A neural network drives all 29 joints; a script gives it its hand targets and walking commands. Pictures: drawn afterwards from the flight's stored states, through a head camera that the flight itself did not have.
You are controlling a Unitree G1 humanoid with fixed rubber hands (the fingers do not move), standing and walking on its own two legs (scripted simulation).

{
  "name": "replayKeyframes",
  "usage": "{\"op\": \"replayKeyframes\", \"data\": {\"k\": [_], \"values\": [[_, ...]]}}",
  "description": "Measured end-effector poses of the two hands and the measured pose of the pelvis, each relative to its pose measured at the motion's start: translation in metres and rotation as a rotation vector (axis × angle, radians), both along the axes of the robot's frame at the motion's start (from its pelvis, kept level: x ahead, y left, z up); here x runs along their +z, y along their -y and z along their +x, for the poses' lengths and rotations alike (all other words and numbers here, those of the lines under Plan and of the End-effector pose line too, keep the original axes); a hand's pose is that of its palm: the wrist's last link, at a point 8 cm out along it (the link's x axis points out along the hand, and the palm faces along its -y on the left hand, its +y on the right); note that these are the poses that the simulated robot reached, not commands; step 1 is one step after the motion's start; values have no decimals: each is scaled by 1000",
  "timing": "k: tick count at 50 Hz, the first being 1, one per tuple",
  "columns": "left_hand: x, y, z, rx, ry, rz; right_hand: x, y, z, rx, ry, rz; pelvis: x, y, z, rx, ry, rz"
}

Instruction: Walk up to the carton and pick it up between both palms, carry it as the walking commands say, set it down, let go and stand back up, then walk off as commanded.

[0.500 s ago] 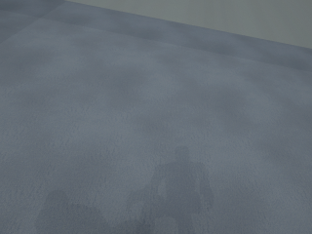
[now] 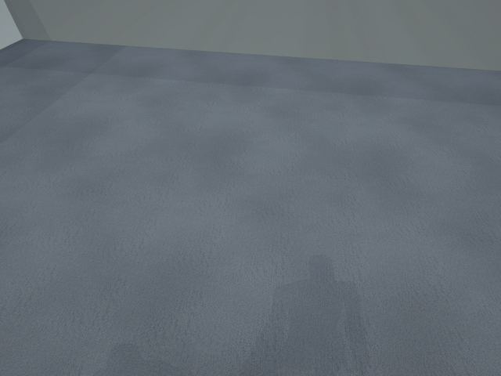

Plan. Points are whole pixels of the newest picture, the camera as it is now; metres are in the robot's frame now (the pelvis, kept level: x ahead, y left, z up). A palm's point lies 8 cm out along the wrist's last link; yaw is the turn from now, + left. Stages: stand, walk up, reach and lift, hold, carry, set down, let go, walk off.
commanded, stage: stand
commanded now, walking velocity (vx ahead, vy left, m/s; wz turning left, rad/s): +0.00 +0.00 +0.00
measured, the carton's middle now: out of the picture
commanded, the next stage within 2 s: none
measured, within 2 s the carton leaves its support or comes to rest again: rests again in 0.90 s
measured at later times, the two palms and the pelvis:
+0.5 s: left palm out of the picture -0.05 +0.31 -0.16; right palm out of the picture -0.09 -0.09 -0.13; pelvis -0.05 +0.10 +0.00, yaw -2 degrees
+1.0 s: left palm out of the picture -0.02 +0.41 -0.16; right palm out of the picture -0.09 +0.01 -0.13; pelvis -0.04 +0.20 +0.00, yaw -3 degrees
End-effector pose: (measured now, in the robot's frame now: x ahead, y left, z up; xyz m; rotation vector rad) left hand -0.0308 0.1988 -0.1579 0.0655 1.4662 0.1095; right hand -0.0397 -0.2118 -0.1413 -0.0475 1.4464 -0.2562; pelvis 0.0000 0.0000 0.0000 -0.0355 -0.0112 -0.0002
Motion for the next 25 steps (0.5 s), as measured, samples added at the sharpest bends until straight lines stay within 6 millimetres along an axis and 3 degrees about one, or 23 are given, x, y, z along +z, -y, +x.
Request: {"op": "replayKeyframes", "data": {"k": [5, 8, 10, 13, 19, 25], "values": [[11, -10, -77, 74, -127, 27, 0, -12, 15, 27, 39, 4, 3, -21, -15, -3, -1, -12], [1, -27, -101, 53, -208, 30, 1, -19, 17, 24, 96, -24, -5, -32, -20, -4, -7, -38], [-12, -43, -97, 27, -205, 27, -2, -26, 9, 29, 109, -60, -14, -42, -22, -6, -6, -71], [-27, -64, -73, 16, -138, 13, -3, -45, -12, 38, 62, -80, -19, -55, -30, -8, 9, -52], [-15, -92, -28, -14, -1, -2, 5, -93, -37, 33, 1, -21, -4, -78, -41, -14, 14, -27], [-4, -111, -19, -40, 17, 14, 6, -118, -47, -2, -6, -9, 3, -100, -46, -29, -1, -6]]}}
